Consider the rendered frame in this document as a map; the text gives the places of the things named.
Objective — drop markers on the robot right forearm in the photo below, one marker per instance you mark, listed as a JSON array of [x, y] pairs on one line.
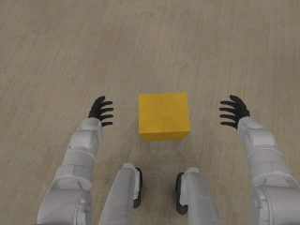
[[266, 164]]

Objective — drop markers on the robot left upper arm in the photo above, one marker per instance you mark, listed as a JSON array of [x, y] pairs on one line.
[[66, 206]]

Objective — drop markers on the right robot hand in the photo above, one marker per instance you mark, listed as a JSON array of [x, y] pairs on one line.
[[240, 110]]

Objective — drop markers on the carton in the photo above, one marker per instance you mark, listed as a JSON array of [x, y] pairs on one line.
[[163, 116]]

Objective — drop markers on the robot left shin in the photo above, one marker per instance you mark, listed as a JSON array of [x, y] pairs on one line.
[[129, 165]]

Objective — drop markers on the left robot hand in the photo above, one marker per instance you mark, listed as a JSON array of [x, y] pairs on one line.
[[96, 111]]

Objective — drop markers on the robot left forearm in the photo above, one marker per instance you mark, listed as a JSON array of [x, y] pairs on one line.
[[76, 171]]

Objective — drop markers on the robot right foot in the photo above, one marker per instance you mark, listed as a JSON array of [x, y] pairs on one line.
[[181, 208]]

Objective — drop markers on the robot right upper arm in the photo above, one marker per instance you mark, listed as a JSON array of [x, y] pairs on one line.
[[273, 205]]

